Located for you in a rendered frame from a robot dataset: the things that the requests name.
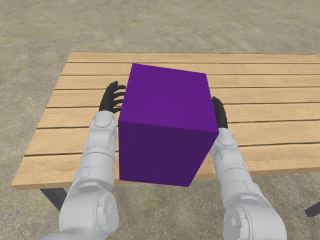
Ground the robot left hand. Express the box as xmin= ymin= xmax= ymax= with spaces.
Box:
xmin=99 ymin=81 xmax=126 ymax=114

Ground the right robot forearm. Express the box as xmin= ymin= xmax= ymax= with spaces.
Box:
xmin=208 ymin=127 xmax=287 ymax=240

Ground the left robot forearm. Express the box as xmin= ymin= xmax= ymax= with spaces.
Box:
xmin=59 ymin=110 xmax=117 ymax=230

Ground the robot right hand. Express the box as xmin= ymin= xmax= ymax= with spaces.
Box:
xmin=212 ymin=96 xmax=228 ymax=129

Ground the robot right upper arm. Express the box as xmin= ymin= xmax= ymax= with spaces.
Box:
xmin=223 ymin=203 xmax=287 ymax=240

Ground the carton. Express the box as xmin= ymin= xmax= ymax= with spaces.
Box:
xmin=118 ymin=63 xmax=220 ymax=187

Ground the robot left upper arm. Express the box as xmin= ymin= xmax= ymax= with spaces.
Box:
xmin=37 ymin=190 xmax=119 ymax=240

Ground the table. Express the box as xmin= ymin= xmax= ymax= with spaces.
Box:
xmin=11 ymin=51 xmax=320 ymax=217

